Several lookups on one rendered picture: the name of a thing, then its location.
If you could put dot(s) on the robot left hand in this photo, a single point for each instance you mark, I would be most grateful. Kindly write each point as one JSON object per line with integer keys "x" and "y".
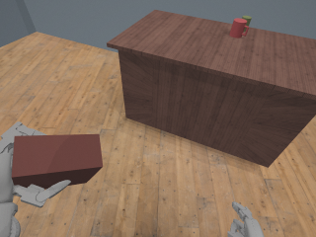
{"x": 33, "y": 195}

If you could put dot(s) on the table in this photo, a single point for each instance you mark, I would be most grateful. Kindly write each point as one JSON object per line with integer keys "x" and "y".
{"x": 248, "y": 97}

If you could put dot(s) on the robot left forearm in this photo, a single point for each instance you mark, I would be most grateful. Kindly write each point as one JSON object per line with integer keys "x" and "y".
{"x": 9, "y": 225}

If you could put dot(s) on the sponge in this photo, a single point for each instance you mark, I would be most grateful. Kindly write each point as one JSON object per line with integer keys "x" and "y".
{"x": 45, "y": 160}

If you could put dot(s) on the robot right hand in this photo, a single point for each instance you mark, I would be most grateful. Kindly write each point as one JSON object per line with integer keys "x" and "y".
{"x": 251, "y": 226}

